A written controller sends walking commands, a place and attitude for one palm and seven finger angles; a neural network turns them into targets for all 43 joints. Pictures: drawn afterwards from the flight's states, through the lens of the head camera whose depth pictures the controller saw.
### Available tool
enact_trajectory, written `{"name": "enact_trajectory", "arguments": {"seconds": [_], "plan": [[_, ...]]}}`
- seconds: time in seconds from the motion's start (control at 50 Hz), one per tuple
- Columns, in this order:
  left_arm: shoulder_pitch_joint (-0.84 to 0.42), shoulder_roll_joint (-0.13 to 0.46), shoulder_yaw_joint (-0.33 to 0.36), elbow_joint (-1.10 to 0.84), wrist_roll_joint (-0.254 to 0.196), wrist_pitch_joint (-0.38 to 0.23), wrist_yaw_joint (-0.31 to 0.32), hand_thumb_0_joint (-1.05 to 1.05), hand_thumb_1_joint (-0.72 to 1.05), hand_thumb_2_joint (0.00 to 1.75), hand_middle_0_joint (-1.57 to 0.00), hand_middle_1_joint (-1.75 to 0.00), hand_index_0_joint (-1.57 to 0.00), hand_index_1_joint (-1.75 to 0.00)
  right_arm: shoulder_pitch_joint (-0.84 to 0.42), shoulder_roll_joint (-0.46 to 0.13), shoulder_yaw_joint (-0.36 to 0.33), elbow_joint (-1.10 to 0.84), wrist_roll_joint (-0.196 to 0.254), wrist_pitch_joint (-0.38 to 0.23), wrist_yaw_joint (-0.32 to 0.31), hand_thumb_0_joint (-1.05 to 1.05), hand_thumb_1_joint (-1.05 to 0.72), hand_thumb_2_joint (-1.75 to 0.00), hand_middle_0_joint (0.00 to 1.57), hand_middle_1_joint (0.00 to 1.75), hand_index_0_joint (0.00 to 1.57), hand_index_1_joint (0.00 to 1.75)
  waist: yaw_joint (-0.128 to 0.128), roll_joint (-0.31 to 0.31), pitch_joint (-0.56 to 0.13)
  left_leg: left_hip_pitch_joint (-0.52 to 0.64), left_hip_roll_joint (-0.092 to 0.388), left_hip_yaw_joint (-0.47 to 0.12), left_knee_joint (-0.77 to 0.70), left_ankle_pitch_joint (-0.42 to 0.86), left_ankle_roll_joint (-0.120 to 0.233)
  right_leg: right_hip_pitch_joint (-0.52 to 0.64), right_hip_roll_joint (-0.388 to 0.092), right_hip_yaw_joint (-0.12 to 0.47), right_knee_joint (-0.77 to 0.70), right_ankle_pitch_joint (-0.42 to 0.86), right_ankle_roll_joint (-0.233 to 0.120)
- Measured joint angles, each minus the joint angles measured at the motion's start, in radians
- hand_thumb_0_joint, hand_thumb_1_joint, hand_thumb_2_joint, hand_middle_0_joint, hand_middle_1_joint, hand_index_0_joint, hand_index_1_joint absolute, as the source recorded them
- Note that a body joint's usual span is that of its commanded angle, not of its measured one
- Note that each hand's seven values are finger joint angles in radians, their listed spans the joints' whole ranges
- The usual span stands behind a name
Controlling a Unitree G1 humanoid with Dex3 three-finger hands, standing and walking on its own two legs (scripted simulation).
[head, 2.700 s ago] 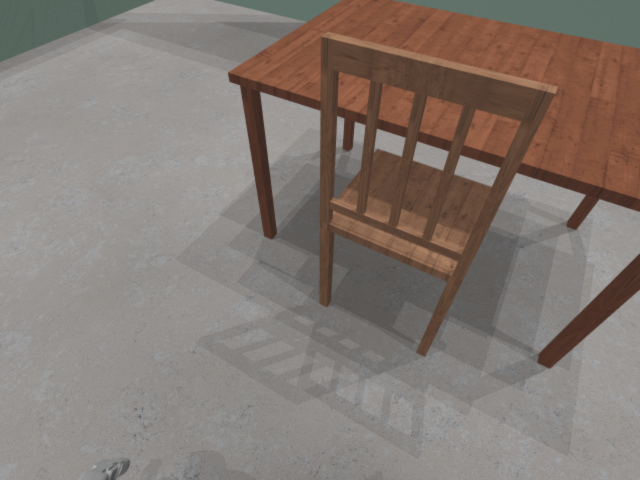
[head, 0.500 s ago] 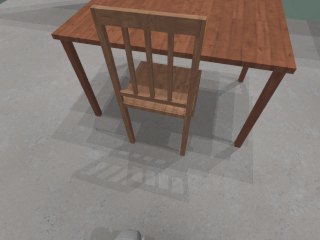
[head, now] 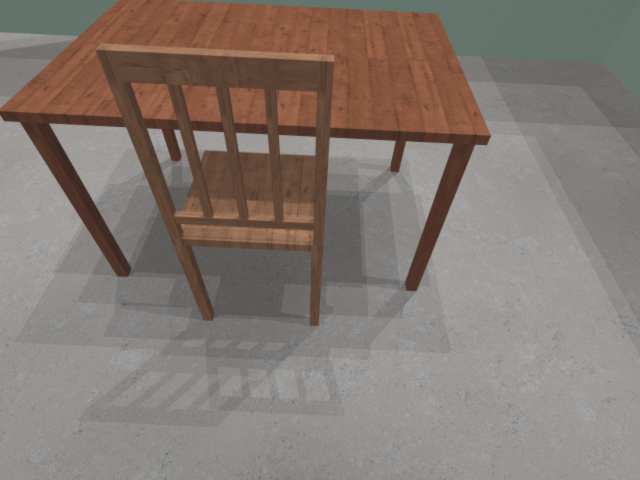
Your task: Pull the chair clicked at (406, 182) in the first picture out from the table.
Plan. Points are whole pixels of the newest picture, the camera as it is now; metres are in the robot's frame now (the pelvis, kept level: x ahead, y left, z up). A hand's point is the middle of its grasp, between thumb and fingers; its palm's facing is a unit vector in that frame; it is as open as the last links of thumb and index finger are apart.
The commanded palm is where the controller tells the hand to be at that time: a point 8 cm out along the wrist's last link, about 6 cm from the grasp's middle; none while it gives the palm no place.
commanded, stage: take the last steps up to it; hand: left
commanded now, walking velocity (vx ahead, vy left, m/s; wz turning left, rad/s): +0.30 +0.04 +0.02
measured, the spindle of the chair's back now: (234, 160) +0.74 +0.21 -0.06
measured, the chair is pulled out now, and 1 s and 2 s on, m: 0.00 0.00 0.00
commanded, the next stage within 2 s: come to a stop and stand still in 0.68 s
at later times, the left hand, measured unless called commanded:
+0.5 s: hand out of the picture +0.07 +0.23 -0.20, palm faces +0.06 -0.99 -0.16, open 7.3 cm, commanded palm none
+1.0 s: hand (204, 351) +0.35 +0.21 -0.17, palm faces +0.03 -0.98 -0.22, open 7.2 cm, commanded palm none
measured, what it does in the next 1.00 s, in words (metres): walks ahead: right foot, then left foot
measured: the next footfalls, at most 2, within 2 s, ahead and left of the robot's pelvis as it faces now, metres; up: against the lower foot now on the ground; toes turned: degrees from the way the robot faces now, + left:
right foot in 0.06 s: +0.03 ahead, -0.12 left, +0.00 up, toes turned -3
left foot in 0.42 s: +0.23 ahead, +0.16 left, +0.00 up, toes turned +8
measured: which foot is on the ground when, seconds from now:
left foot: down 0.00-0.06, up 0.08-0.40, down 0.42-0.82, up 0.84-1.00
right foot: up 0.00-0.04, down 0.06-0.42, up 0.44-0.80, down 0.82-1.00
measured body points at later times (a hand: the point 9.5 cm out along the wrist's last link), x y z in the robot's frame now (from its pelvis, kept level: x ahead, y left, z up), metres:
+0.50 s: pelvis +0.13 +0.05 -0.02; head +0.16 +0.07 +0.43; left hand +0.07 +0.28 -0.18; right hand +0.18 -0.19 -0.16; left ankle +0.19 +0.15 -0.74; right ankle +0.01 -0.09 -0.67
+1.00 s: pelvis +0.27 +0.04 -0.01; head +0.29 +0.03 +0.44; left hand +0.35 +0.27 -0.15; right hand +0.27 -0.18 -0.18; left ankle +0.25 +0.16 -0.72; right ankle +0.31 -0.05 -0.74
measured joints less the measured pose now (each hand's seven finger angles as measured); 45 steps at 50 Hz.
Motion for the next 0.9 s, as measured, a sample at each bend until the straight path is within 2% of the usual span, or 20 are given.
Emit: {"name": "enact_trajectory", "arguments": {"seconds": [0.06,0.1,0.14,0.18,0.22,0.28,0.36,0.4,0.42,0.46,0.5,0.52,0.56,0.64,0.74,0.82,0.86,0.9], "plan": [[0.000,-0.022,-0.010,0.003,0.001,-0.036,-0.001,0.01,0.91,0.90,-0.20,-0.30,-0.20,-0.30,0.050,-0.008,-0.006,0.035,0.008,0.001,0.007,0.00,-0.91,-0.90,0.20,0.30,0.20,0.30,-0.005,0.009,-0.011,-0.038,0.006,0.005,0.102,-0.070,-0.009,0.105,0.001,-0.010,-0.200,0.100,-0.031],[0.004,-0.051,-0.018,0.014,-0.002,-0.061,0.007,0.01,0.91,0.90,-0.20,-0.30,-0.20,-0.30,0.066,-0.022,-0.013,0.070,0.008,0.018,0.014,0.00,-0.91,-0.90,0.20,0.30,0.20,0.30,-0.003,0.042,-0.009,-0.103,0.018,-0.025,0.273,-0.177,-0.008,0.114,0.018,-0.027,-0.187,0.119,-0.035],[0.036,-0.073,-0.021,0.023,-0.005,-0.079,0.016,0.01,0.91,0.90,-0.20,-0.30,-0.20,-0.30,0.074,-0.028,-0.020,0.097,0.006,0.032,0.023,0.00,-0.91,-0.90,0.20,0.30,0.20,0.30,0.003,0.049,-0.018,-0.180,0.017,-0.036,0.434,-0.174,-0.007,0.148,0.021,-0.032,-0.216,0.108,-0.036],[0.073,-0.076,-0.014,0.039,-0.005,-0.088,0.030,0.01,0.93,0.90,-0.20,-0.30,-0.20,-0.30,0.072,-0.029,-0.028,0.103,0.004,0.033,0.031,0.01,-0.91,-0.90,0.20,0.30,0.20,0.30,0.005,0.042,-0.024,-0.249,0.024,-0.029,0.519,-0.120,-0.015,0.188,0.018,-0.032,-0.267,0.115,-0.032],[0.107,-0.074,-0.014,0.062,-0.002,-0.092,0.032,0.01,0.93,0.90,-0.20,-0.30,-0.20,-0.30,0.062,-0.027,-0.035,0.092,0.004,0.029,0.037,0.01,-0.91,-0.90,0.20,0.30,0.20,0.30,0.003,0.033,-0.024,-0.302,0.038,-0.018,0.528,-0.066,-0.024,0.224,0.012,-0.032,-0.312,0.125,-0.025],[0.151,-0.070,-0.015,0.099,0.001,-0.093,0.031,0.01,0.93,0.90,-0.20,-0.30,-0.20,-0.30,0.036,-0.020,-0.041,0.066,0.008,0.021,0.046,0.01,-0.91,-0.90,0.20,0.30,0.19,0.30,0.005,0.019,-0.018,-0.345,0.053,-0.012,0.458,-0.004,-0.026,0.265,0.001,-0.030,-0.354,0.123,-0.012],[0.191,-0.062,-0.012,0.139,0.006,-0.090,0.028,0.01,0.92,0.90,-0.20,-0.30,-0.20,-0.30,-0.009,-0.008,-0.040,0.035,0.012,0.004,0.055,0.00,-0.91,-0.90,0.20,0.30,0.19,0.30,0.024,-0.002,-0.002,-0.325,0.054,-0.006,0.300,0.023,-0.016,0.303,-0.019,-0.028,-0.347,0.078,0.016],[0.209,-0.058,-0.008,0.152,0.005,-0.086,0.026,0.01,0.92,0.90,-0.20,-0.30,-0.20,-0.30,-0.026,-0.007,-0.036,0.019,0.011,-0.015,0.054,0.00,-0.91,-0.90,0.20,0.30,0.19,0.30,0.031,-0.013,0.006,-0.271,0.041,0.006,0.199,0.040,-0.009,0.304,-0.036,-0.024,-0.285,0.021,0.032],[0.220,-0.059,-0.006,0.155,0.003,-0.082,0.024,0.01,0.92,0.90,-0.20,-0.30,-0.20,-0.30,-0.032,-0.012,-0.035,0.007,0.007,-0.030,0.052,0.00,-0.91,-0.90,0.20,0.30,0.19,0.30,0.033,-0.008,0.008,-0.247,0.038,0.003,0.157,0.043,0.003,0.276,-0.041,-0.024,-0.203,-0.023,0.021],[0.205,-0.052,-0.001,0.164,-0.003,-0.063,0.021,0.01,0.92,0.90,-0.20,-0.30,-0.20,-0.30,-0.056,0.000,-0.031,-0.002,0.002,-0.049,0.036,0.00,-0.91,-0.90,0.20,0.30,0.19,0.30,0.030,-0.026,0.025,-0.258,0.022,0.019,0.219,0.034,0.021,0.155,-0.047,0.010,0.100,-0.085,-0.016],[0.180,-0.042,0.003,0.164,-0.002,-0.057,0.018,0.01,0.92,0.90,-0.20,-0.30,-0.20,-0.30,-0.065,0.017,-0.023,0.000,0.004,-0.053,0.024,0.00,-0.91,-0.90,0.20,0.30,0.19,0.30,0.030,-0.041,0.028,-0.224,0.009,0.041,0.203,0.021,0.030,0.025,-0.040,0.024,0.363,-0.034,-0.043],[0.165,-0.038,0.005,0.160,-0.001,-0.059,0.016,0.01,0.92,0.90,-0.20,-0.30,-0.20,-0.30,-0.064,0.027,-0.018,0.005,0.005,-0.055,0.018,0.00,-0.91,-0.90,0.20,0.30,0.19,0.30,0.031,-0.047,0.026,-0.197,0.001,0.051,0.172,0.026,0.030,-0.030,-0.043,0.018,0.435,0.007,-0.048],[0.134,-0.034,0.007,0.141,0.002,-0.063,0.013,0.01,0.92,0.90,-0.20,-0.30,-0.20,-0.30,-0.052,0.040,-0.015,0.020,0.008,-0.060,0.004,0.00,-0.92,-0.90,0.20,0.30,0.20,0.30,0.033,-0.051,0.015,-0.141,-0.014,0.063,0.096,0.044,0.031,-0.112,-0.052,-0.003,0.468,0.065,-0.045],[0.071,-0.048,0.004,0.085,0.002,-0.067,0.012,0.01,0.92,0.90,-0.20,-0.30,-0.20,-0.30,-0.021,0.042,-0.008,0.051,0.011,-0.059,0.004,0.00,-0.94,-0.90,0.20,0.30,0.20,0.30,0.034,-0.037,-0.003,-0.045,-0.035,0.072,-0.024,0.066,0.038,-0.175,-0.068,-0.041,0.286,0.104,-0.031],[0.007,-0.053,0.005,0.045,0.004,-0.066,0.018,0.01,0.94,0.90,-0.20,-0.30,-0.20,-0.30,0.011,0.049,-0.009,0.076,0.009,-0.042,0.013,0.00,-0.92,-0.90,0.20,0.30,0.20,0.30,0.016,-0.019,-0.003,0.029,-0.048,0.072,-0.051,0.029,0.026,-0.144,-0.068,-0.051,0.045,0.137,-0.026],[-0.008,-0.057,-0.003,0.028,0.007,-0.088,0.017,0.01,0.94,0.90,-0.20,-0.30,-0.20,-0.30,0.038,0.048,-0.011,0.095,0.012,-0.029,0.015,0.00,-0.92,-0.90,0.20,0.30,0.20,0.30,0.011,-0.002,0.000,0.036,-0.036,0.073,0.067,-0.079,0.001,-0.042,-0.046,-0.059,-0.136,0.228,-0.040],[-0.020,-0.073,-0.012,0.039,0.002,-0.100,0.027,0.01,0.93,0.90,-0.20,-0.30,-0.20,-0.30,0.028,0.038,-0.009,0.106,0.019,-0.015,0.010,0.00,-0.91,-0.90,0.20,0.30,0.20,0.30,0.006,0.035,0.011,-0.012,-0.009,0.035,0.199,-0.166,-0.005,-0.035,-0.021,-0.079,-0.103,0.200,-0.058],[-0.028,-0.087,-0.025,0.052,-0.003,-0.101,0.036,0.01,0.93,0.90,-0.20,-0.30,-0.20,-0.30,0.008,0.034,-0.007,0.112,0.026,0.002,0.001,0.00,-0.91,-0.90,0.20,0.30,0.20,0.30,0.000,0.051,0.017,-0.066,-0.005,-0.008,0.298,-0.223,-0.016,-0.011,-0.007,-0.096,-0.121,0.183,-0.066]]}}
